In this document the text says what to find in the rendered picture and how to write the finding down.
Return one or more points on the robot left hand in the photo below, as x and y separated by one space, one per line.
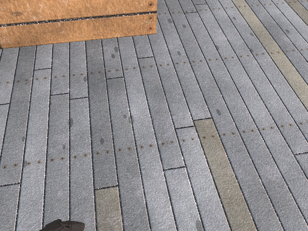
68 225

